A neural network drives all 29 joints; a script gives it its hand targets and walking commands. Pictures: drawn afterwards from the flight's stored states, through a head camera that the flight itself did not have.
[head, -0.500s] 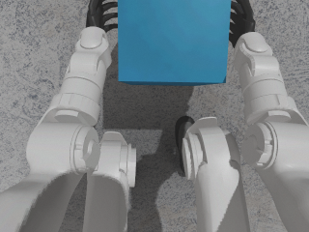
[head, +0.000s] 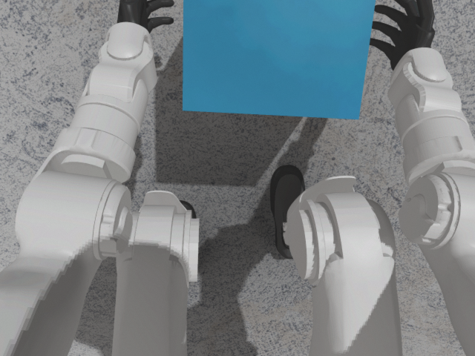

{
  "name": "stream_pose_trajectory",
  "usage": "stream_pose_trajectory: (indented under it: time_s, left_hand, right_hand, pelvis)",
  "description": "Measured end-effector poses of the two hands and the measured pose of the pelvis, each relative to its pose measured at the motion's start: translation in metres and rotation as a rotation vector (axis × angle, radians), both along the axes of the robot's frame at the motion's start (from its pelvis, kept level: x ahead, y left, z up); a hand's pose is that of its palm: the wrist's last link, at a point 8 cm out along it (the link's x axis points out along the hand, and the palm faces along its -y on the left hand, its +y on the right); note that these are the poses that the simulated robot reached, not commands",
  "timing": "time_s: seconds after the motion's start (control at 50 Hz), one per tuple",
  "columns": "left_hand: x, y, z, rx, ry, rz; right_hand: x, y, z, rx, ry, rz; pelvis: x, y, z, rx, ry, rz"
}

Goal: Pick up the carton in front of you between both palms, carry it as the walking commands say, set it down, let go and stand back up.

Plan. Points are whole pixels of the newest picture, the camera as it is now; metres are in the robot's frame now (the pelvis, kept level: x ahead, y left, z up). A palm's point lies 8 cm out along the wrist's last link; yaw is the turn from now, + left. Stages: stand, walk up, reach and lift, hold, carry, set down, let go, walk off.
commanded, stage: set down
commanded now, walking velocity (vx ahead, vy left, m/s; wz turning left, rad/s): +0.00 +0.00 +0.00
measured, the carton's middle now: (264, 47) +0.50 -0.10 -0.25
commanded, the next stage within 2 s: let go in 1.16 s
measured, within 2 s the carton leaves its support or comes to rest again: neither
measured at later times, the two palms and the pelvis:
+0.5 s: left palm out of the picture +0.55 +0.06 -0.05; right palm out of the picture +0.48 -0.31 -0.06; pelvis +0.01 -0.01 +0.07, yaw -1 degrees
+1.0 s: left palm out of the picture +0.55 +0.07 +0.09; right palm out of the picture +0.48 -0.32 +0.09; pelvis +0.04 -0.01 +0.19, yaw -2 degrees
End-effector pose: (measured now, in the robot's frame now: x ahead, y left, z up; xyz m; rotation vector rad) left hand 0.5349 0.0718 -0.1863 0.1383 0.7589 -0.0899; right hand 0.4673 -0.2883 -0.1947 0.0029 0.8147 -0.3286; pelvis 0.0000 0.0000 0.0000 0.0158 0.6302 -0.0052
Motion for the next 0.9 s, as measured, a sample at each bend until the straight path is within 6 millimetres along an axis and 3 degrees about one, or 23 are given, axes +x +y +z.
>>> stream_pose_trajectory:
  time_s: [0.08, 0.18, 0.3, 0.5, 0.76, 0.9]
  left_hand:
    - [-0.002, 0.008, -0.007, -0.002, -0.012, 0.014]
    - [0.004, 0.005, 0.006, -0.011, -0.071, 0.023]
    - [0.011, -0.004, 0.053, -0.005, -0.139, 0.03]
    - [0.016, -0.009, 0.135, 0.007, -0.113, 0.056]
    - [0.012, 0.001, 0.196, 0.003, -0.14, 0.056]
    - [0.013, 0.0, 0.241, 0.007, -0.143, 0.051]
  right_hand:
    - [0.0, -0.02, 0.0, -0.019, -0.027, -0.021]
    - [0.017, -0.022, 0.015, -0.007, -0.099, -0.004]
    - [0.025, -0.017, 0.056, 0.005, -0.178, 0.019]
    - [0.016, -0.022, 0.136, 0.008, -0.167, 0.012]
    - [0.018, -0.024, 0.203, -0.015, -0.177, 0.029]
    - [0.015, -0.032, 0.25, -0.01, -0.179, 0.031]
  pelvis:
    - [-0.001, -0.004, 0.0, 0.004, 0.0, -0.004]
    - [-0.001, -0.008, 0.0, 0.012, 0.003, -0.012]
    - [0.0, -0.01, 0.013, 0.026, 0.009, -0.027]
    - [0.009, -0.01, 0.065, 0.044, 0.089, -0.047]
    - [0.024, -0.012, 0.123, 0.042, 0.165, -0.049]
    - [0.033, -0.012, 0.161, 0.038, 0.17, -0.06]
